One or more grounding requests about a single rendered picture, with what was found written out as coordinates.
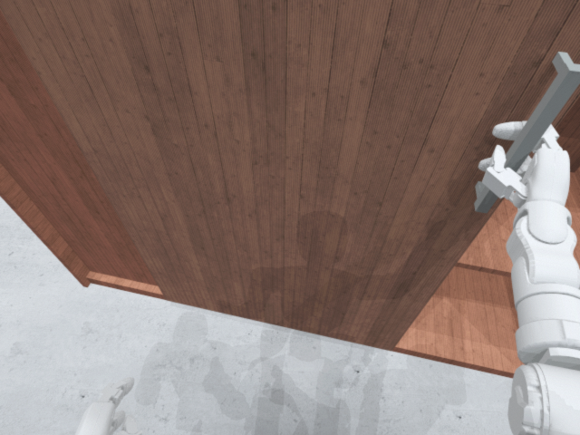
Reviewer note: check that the right robot hand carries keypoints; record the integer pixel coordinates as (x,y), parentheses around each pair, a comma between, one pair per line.
(544,177)

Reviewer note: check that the right robot upper arm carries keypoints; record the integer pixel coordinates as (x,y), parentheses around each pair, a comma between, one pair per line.
(545,400)

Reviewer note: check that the wardrobe door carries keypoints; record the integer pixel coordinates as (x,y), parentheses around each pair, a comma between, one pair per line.
(39,152)
(305,163)

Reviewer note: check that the left robot hand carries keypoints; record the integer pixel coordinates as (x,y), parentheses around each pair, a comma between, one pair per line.
(100,417)

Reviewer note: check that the robot right forearm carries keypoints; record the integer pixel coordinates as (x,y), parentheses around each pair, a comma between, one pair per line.
(546,285)

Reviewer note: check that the handle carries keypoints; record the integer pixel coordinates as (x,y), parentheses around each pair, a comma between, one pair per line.
(553,101)

